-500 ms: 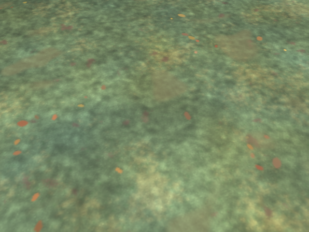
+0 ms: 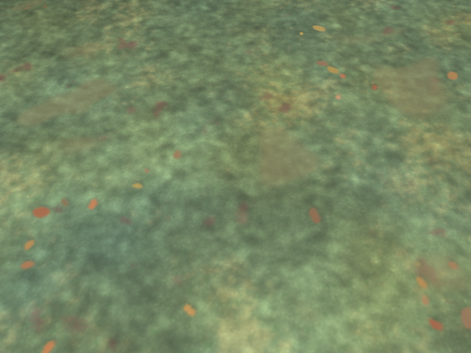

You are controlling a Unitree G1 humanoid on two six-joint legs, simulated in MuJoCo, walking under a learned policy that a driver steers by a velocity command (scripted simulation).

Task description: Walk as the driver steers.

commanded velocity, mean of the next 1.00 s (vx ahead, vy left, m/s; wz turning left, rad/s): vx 0.22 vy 0.00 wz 0.12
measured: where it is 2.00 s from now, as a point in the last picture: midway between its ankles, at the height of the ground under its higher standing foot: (189, 271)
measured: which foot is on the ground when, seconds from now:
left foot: up 0.00-0.10, down 0.12-0.76, up 0.78-1.00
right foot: down 0.00-0.12, up 0.14-0.56, down 0.58-1.00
